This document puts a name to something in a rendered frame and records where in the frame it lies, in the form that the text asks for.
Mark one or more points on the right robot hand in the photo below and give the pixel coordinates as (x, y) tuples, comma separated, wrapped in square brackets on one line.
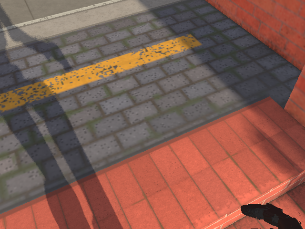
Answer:
[(271, 214)]

